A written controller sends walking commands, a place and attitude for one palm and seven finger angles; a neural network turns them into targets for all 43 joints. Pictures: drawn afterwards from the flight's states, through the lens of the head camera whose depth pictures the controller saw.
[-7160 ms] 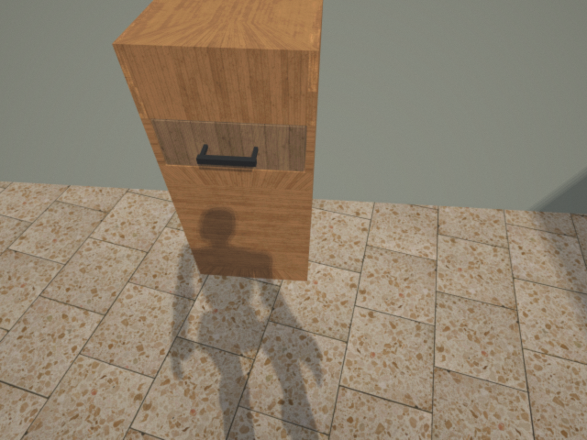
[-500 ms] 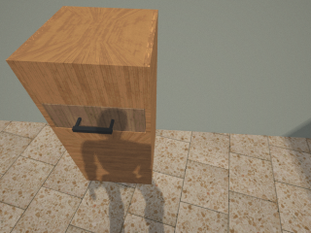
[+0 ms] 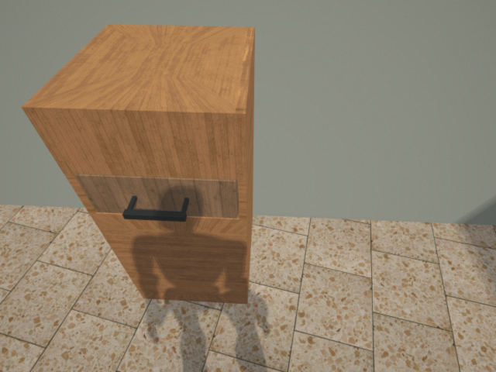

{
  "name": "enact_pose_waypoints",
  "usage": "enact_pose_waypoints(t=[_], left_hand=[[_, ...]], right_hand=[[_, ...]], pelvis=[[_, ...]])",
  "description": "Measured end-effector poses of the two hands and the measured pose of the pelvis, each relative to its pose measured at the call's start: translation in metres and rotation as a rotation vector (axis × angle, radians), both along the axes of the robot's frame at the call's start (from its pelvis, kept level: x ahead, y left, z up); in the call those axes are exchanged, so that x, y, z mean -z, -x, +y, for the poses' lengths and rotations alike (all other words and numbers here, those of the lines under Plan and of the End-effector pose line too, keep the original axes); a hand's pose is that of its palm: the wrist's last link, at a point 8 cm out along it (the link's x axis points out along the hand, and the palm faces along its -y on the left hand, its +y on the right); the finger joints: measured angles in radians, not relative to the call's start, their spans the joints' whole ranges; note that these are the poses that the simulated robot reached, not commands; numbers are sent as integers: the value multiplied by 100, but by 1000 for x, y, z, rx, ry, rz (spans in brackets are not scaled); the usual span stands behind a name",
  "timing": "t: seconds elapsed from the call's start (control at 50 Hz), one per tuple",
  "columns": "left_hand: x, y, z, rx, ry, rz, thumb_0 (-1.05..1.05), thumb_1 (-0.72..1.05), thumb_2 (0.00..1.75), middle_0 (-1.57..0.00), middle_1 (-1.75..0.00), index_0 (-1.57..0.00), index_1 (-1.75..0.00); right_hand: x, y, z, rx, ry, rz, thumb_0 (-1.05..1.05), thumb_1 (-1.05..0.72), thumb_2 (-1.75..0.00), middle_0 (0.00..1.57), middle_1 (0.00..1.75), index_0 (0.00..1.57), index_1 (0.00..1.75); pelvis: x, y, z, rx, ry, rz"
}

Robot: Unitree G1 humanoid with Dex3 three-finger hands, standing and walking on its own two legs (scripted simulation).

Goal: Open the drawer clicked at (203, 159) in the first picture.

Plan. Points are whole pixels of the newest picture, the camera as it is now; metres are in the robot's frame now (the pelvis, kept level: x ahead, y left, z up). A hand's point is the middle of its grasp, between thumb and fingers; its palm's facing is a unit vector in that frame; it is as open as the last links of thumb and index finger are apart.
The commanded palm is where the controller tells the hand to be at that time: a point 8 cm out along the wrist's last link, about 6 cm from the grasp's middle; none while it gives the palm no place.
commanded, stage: look again from close up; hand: left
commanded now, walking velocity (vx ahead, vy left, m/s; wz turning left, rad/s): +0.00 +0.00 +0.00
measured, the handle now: (157, 208) +0.50 +0.26 -0.10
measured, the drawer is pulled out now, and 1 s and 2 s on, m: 0.00 0.00 0.00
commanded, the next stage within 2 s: raise the hand with hooked fingers in 0.28 s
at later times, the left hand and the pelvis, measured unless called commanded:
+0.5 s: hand out of the picture +0.10 +0.22 -0.11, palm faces -0.11 -0.87 -0.48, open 7.4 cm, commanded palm +0.12 +0.25 -0.05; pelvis +0.00 +0.03 +0.00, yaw -2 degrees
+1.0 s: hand (104, 333) +0.19 +0.25 -0.04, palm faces +0.08 -0.07 -0.99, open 9.7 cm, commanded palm +0.17 +0.24 +0.02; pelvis -0.02 +0.00 -0.05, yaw +0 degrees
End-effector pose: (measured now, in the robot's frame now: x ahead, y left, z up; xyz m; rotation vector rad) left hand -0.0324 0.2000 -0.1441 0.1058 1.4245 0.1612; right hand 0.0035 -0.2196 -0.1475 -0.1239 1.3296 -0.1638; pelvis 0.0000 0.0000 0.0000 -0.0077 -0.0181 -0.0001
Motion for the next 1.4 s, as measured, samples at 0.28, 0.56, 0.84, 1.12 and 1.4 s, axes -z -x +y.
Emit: enact_pose_waypoints(t=[0.28, 0.56, 0.84, 1.12, 1.4], left_hand=[[-8, -44, 49, 59, -53, -83, 0, 91, 90, -20, -30, -19, -30], [-123, -184, 65, 576, -565, -711, 2, 87, 88, -21, -33, -20, -33], [-125, -162, 29, 1066, -1064, -902, 0, 56, 75, -24, -52, -23, -52], [-180, -230, 36, 1020, -1124, -869, 0, 23, 61, -27, -73, -26, -73], [-205, -259, 47, 1049, -1156, -953, 0, -9, 48, -29, -94, -29, -94]], right_hand=[[-2, 22, 33, -12, -35, 73, 0, -92, -90, 19, 30, 20, 30], [-17, -60, 3, -27, 90, -358, 2, -93, -90, 20, 30, 21, 30], [-70, -238, 1, -311, 74, -713, 1, -91, -90, 19, 30, 20, 30], [-24, -189, 32, -249, -88, -497, 1, -91, -90, 20, 30, 21, 30], [-17, -142, -33, -115, 70, -331, 1, -91, -90, 20, 30, 20, 30]], pelvis=[[-4, -3, 21, 17, -13, 8], [8, 3, 36, 21, -24, 92], [45, 15, 12, 58, -45, 232], [29, 7, -4, 21, -30, 165], [17, -2, 6, 28, -28, 167]])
